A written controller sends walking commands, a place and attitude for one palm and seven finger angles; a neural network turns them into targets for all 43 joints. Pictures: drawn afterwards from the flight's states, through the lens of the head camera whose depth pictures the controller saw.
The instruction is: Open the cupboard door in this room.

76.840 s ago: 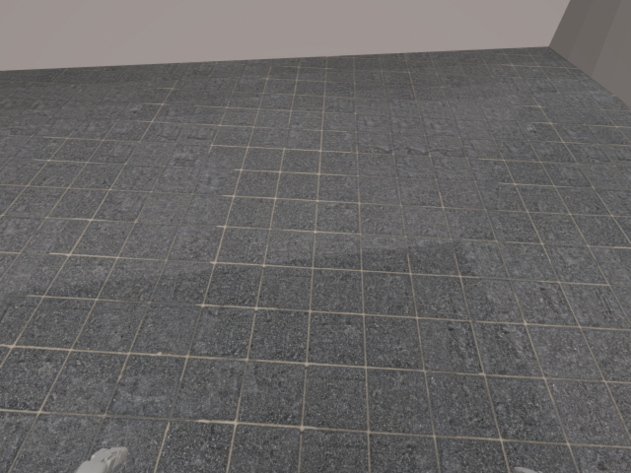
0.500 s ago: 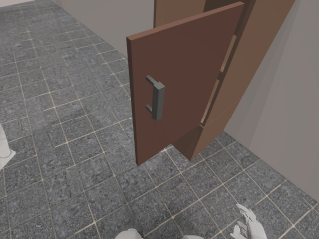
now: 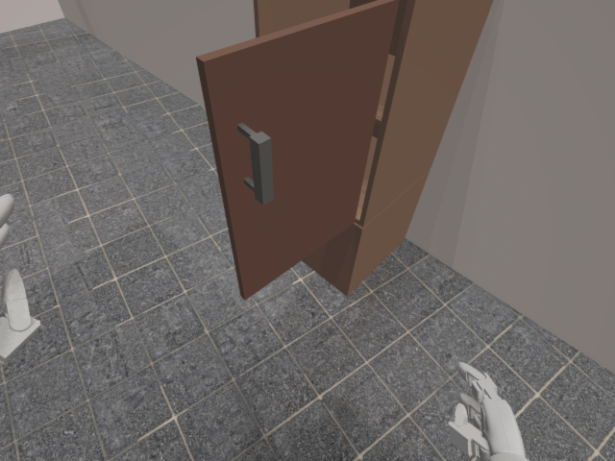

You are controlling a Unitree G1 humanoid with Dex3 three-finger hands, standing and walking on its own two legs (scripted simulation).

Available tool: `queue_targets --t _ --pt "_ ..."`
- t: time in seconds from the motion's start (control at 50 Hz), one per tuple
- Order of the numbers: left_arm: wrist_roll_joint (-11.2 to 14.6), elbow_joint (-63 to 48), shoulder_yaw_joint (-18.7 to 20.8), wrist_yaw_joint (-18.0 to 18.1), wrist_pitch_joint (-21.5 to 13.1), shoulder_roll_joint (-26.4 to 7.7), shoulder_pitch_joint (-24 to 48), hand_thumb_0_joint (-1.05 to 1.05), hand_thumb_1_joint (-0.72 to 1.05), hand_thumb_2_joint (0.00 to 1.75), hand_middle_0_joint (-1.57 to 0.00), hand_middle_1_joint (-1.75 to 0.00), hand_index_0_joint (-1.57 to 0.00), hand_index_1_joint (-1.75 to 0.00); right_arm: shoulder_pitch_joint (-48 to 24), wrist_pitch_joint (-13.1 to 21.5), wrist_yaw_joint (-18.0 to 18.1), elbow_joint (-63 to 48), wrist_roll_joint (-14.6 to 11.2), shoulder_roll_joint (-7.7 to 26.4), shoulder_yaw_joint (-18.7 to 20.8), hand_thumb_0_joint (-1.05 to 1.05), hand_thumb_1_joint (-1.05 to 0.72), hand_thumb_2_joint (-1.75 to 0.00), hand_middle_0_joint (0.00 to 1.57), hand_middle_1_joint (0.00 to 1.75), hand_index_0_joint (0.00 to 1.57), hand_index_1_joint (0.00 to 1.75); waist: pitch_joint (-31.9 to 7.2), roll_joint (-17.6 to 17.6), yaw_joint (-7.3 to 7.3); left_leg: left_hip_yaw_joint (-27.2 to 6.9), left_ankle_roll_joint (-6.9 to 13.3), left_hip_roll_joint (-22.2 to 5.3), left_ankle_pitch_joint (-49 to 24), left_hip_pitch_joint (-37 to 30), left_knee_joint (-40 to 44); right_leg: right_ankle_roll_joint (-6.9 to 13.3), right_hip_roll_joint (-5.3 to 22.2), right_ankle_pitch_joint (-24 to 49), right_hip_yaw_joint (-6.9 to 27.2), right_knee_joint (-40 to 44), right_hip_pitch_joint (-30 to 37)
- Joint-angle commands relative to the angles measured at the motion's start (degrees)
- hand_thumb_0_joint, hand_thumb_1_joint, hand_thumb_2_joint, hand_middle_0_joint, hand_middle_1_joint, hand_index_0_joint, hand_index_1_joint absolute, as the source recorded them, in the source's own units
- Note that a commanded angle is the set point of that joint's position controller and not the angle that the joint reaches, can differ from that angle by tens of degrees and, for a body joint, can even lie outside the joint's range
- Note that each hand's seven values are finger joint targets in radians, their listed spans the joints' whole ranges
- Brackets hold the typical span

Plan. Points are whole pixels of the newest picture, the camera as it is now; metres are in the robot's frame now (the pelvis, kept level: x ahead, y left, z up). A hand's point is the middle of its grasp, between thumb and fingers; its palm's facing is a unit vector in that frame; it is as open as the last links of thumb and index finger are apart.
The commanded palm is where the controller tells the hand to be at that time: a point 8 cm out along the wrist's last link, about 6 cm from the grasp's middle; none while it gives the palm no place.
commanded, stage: stop stepping back and stand still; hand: left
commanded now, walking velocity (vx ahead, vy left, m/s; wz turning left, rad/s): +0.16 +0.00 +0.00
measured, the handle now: (254, 164) +0.53 +0.11 +0.09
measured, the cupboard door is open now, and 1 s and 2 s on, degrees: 86 86 86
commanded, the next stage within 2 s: let the arm hang, fingers relaxed in 1.02 s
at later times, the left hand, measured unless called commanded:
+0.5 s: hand out of the picture +0.14 +0.27 +0.16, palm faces +0.45 -0.74 -0.50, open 7.4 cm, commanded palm +0.08 +0.31 +0.18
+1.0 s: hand out of the picture +0.13 +0.29 +0.15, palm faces +0.44 -0.77 -0.47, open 7.4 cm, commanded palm +0.06 +0.33 +0.18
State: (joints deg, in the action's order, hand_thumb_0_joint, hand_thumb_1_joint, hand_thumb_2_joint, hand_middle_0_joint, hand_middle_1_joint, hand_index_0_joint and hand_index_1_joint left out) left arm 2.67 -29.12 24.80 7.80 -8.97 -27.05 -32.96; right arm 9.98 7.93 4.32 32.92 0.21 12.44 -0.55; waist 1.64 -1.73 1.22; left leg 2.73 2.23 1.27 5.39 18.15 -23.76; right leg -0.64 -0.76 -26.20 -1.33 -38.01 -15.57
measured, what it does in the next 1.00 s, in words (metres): steps on the spot: left foot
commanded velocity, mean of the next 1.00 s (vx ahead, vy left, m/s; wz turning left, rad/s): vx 0.05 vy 0.02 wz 0.00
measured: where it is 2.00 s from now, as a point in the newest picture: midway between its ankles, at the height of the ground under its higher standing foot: outside the picture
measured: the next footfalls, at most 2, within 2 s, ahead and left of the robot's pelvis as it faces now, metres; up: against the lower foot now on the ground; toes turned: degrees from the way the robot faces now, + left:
left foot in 0.30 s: -0.01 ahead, +0.14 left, +0.00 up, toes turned +5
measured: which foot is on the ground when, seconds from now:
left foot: down 0.00-0.06, up 0.08-0.28, down 0.30-1.00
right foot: down 0.00-1.00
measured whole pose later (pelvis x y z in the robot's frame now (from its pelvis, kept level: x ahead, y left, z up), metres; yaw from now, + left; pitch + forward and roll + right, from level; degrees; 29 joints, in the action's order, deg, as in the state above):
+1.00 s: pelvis -0.07 +0.02 +0.00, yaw +2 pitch -2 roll +0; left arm 0.5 -24.2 22.2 8.0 -12.6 -21.1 -30.3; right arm 12.5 8.3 4.1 35.4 0.5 11.7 -0.6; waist 2.8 -0.2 -0.6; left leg 3.7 0.7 -0.9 12.8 11.7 -26.1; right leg -0.3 1.6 -7.7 -2.8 -24.1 -14.6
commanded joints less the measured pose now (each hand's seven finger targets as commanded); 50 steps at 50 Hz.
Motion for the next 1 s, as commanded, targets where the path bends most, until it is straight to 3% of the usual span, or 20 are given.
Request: queue_targets --t 0.0,0.02,0.04,0.06,0.1,0.14,0.18,0.22,0.24,0.26,0.28,0.3,0.32,0.34,0.38,0.42,0.5,0.66,0.8,0.98 --pt "-0.22 -10.1 6.9 1.79 -3.25 -8.13 -2.52 0.0 0.9 0.9 -0.2 -0.3 -0.2 -0.3 -4.18 1.47 0.61 -8.11 -0.39 7.01 2.56 0.0 -0.9 -0.9 0.2 0.3 0.2 0.3 -3.68 8.26 -1.05 -6.69 0.67 -7.26 23.92 9.4 8.56 1.11 1.42 4.64 -0.56 13.89 11.43" --pt "-0.65 -9.59 6.88 1.61 -3.57 -8.52 -1.72 0.0 0.9 0.9 -0.2 -0.3 -0.2 -0.3 -4.25 0.78 0.54 -8.34 -0.07 6.75 2.9 0.0 -0.9 -0.9 0.2 0.3 0.2 0.3 -1.91 2.07 -0.71 -4.01 -1.32 -2.84 23.89 8.0 -0.84 3.4 5.73 -4.81 6.48 22.08 4.99" --pt "-0.67 -11.42 7.92 1.57 -4.15 -10.28 -0.16 0.0 0.9 0.9 -0.2 -0.3 -0.2 -0.3 -4.26 0.37 0.43 -7.99 0.29 6.98 3.42 0.0 -0.9 -0.9 0.2 0.3 0.2 0.3 -2.39 -4.97 -0.97 -2.73 -2.86 0.22 18.57 2.0 -16.66 7.44 15.18 -14.76 20.11 31.21 -6.74" --pt "-0.68 -11.33 6.2 1.54 -4.29 -8.84 2.8 0.0 0.9 0.9 -0.2 -0.3 -0.2 -0.3 -4.08 0.26 0.45 -6.63 0.34 6.49 3.4 0.0 -0.9 -0.9 0.2 0.3 0.2 0.3 -0.35 -9.02 -1.48 -4.0 -3.22 0.0 18.67 2.94 -29.93 10.22 21.54 -18.99 27.42 34.19 -13.24" --pt "-1.46 -10.17 5.79 1.44 -4.99 -7.97 6.1 0.0 0.9 0.9 -0.2 -0.3 -0.2 -0.3 -1.55 0.67 0.45 -4.48 0.58 6.76 3.39 0.0 -0.9 -0.9 0.2 0.3 0.2 0.3 -1.24 -5.82 0.03 -4.35 -2.87 -1.96 15.28 5.19 -35.72 8.39 18.9 -13.91 21.01 31.02 -12.23" --pt "-1.73 -9.68 4.89 1.62 -5.52 -7.97 10.28 0.0 0.9 0.9 -0.2 -0.3 -0.2 -0.3 -2.48 1.15 0.8 -4.77 0.48 6.03 2.65 0.0 -0.9 -0.9 0.2 0.3 0.2 0.3 -2.26 -3.55 0.21 -2.57 -2.47 -3.78 13.27 2.63 -26.09 6.88 15.62 -7.1 13.61 27.58 -8.66" --pt "-2.37 -6.76 5.09 2.34 -6.13 -7.55 8.85 0.0 0.9 0.9 -0.2 -0.3 -0.2 -0.3 -2.34 2.25 1.79 -4.13 0.64 5.66 2.68 0.0 -0.9 -0.9 0.2 0.3 0.2 0.3 -3.37 -3.26 -1.2 -0.91 -0.78 -3.39 16.18 -0.96 -15.56 7.31 14.88 -4.41 11.97 24.77 -5.16" --pt "-2.48 -7.02 4.78 2.94 -6.36 -6.82 8.34 0.0 0.9 0.9 -0.2 -0.3 -0.2 -0.3 -0.64 3.14 2.1 -3.51 0.98 6.07 2.75 0.0 -0.9 -0.9 0.2 0.3 0.2 0.3 -3.75 0.45 -1.05 1.18 -0.06 -1.88 15.42 -5.74 -3.9 6.36 12.99 -5.49 10.97 22.59 -3.36" --pt "-2.25 -6.7 4.71 2.96 -6.25 -6.39 6.28 0.0 0.9 0.9 -0.2 -0.3 -0.2 -0.3 -0.3 3.78 2.32 -3.55 0.82 6.33 2.88 0.0 -0.9 -0.9 0.2 0.3 0.2 0.3 -3.39 3.31 -1.02 0.19 0.28 -2.4 14.91 -7.18 1.86 5.37 11.18 -1.65 9.81 19.15 -1.72" --pt "-2.04 -8.56 4.76 2.92 -6.82 -6.31 6.38 0.0 0.9 0.9 -0.2 -0.3 -0.2 -0.3 -0.26 3.98 2.15 -4.15 1.04 6.9 2.86 0.0 -0.9 -0.9 0.2 0.3 0.2 0.3 -3.26 8.16 -1.16 -4.45 1.43 -5.62 15.12 -6.9 6.02 3.77 7.69 3.03 7.88 13.74 -0.59" --pt "-2.04 -10.46 5.12 2.94 -7.38 -6.41 6.33 0.0 0.9 0.9 -0.2 -0.3 -0.2 -0.3 -0.43 3.87 1.76 -4.93 0.84 7.85 3.14 0.0 -0.9 -0.9 0.2 0.3 0.2 0.3 -4.07 13.66 -1.58 -11.15 3.05 -10.17 9.42 -7.87 5.59 2.21 4.06 9.14 4.33 7.35 -1.55" --pt "-2.03 -11.09 6.2 2.99 -7.49 -7.21 5.79 0.0 0.9 0.9 -0.2 -0.3 -0.2 -0.3 -0.28 3.75 1.22 -5.3 0.36 7.69 3.04 0.0 -0.9 -0.9 0.2 0.3 0.2 0.3 -6.04 12.76 -1.81 -13.41 3.56 -12.86 0.8 -7.55 3.93 1.07 2.43 14.59 0.58 3.51 -0.12" --pt "-1.59 -8.18 6.83 2.56 -7.38 -7.4 2.61 0.0 0.9 0.9 -0.2 -0.3 -0.2 -0.3 -0.19 3.49 0.92 -4.49 -0.11 7.02 3.04 0.0 -0.9 -0.9 0.2 0.3 0.2 0.3 -7.02 9.79 -1.7 -11.02 3.24 -12.52 1.68 -4.46 3.61 0.42 2.07 13.24 -0.25 5.23 2.81" --pt "-1.58 -7.94 7.74 2.15 -7.08 -8.06 1.87 0.0 0.9 0.9 -0.2 -0.3 -0.2 -0.3 -0.7 3.59 0.79 -4.24 0.13 6.66 2.73 0.0 -0.9 -0.9 0.2 0.3 0.2 0.3 -5.53 10.59 -1.68 -8.33 2.39 -10.62 3.74 -1.29 4.36 0.61 2.48 14.71 -0.24 6.05 4.84" --pt "-1.72 -7.31 6.1 1.98 -7.16 -6.08 3.31 0.0 0.9 0.9 -0.2 -0.3 -0.2 -0.3 -1.04 3.64 0.51 -4.6 -0.13 6.63 2.61 0.0 -0.9 -0.9 0.2 0.3 0.2 0.3 -1.96 4.99 -1.26 -6.16 1.14 -8.5 6.48 4.09 2.72 0.96 3.28 18.25 1.72 8.52 7.52" --pt "-1.31 -5.71 5.46 1.67 -7.39 -5.53 3.66 0.0 0.9 0.9 -0.2 -0.3 -0.2 -0.3 -1.22 3.81 0.09 -4.5 -0.21 6.71 2.87 0.0 -0.9 -0.9 0.2 0.3 0.2 0.3 -1.94 0.55 -1.01 -3.38 -0.16 -5.54 8.05 2.68 -0.97 1.98 5.53 18.75 6.08 12.43 5.88" --pt "-1.18 -5.26 6.04 1.61 -7.41 -6.35 3.98 0.0 0.9 0.9 -0.2 -0.3 -0.2 -0.3 -0.75 3.58 -0.23 -3.98 0.12 5.95 2.76 0.0 -0.9 -0.9 0.2 0.3 0.2 0.3 -3.47 -1.48 -0.79 -1.71 -0.85 -3.3 10.73 -2.23 -3.97 3.19 8.43 10.79 9.61 18.5 1.55" --pt "-1.54 -8.81 5.46 1.5 -7.73 -5.55 5.94 0.0 0.9 0.9 -0.2 -0.3 -0.2 -0.3 -2.11 3.72 0.32 -5.37 0.1 6.03 2.52 0.0 -0.9 -0.9 0.2 0.3 0.2 0.3 -4.36 7.35 -1.58 -4.79 -0.39 -6.51 8.49 -0.46 5.77 0.45 3.09 17.85 2.76 12.91 7.71" --pt "-1.63 -6.0 4.4 1.52 -7.32 -4.39 5.42 0.0 0.9 0.9 -0.2 -0.3 -0.2 -0.3 -1.66 3.75 0.13 -5.4 0.03 6.24 2.78 0.0 -0.9 -0.9 0.2 0.3 0.2 0.3 -4.1 4.42 -1.57 -3.34 -1.06 -5.03 9.28 -0.48 4.26 0.66 3.86 18.62 3.92 16.37 8.23" --pt "-1.88 -6.95 4.95 1.84 -7.18 -4.92 5.13 0.0 0.9 0.9 -0.2 -0.3 -0.2 -0.3 -1.95 3.24 0.32 -5.97 0.1 6.4 2.73 0.0 -0.9 -0.9 0.2 0.3 0.2 0.3 -2.91 6.31 -1.63 -4.56 -1.04 -5.54 13.76 1.85 7.47 0.26 2.73 14.57 2.49 16.75 8.48"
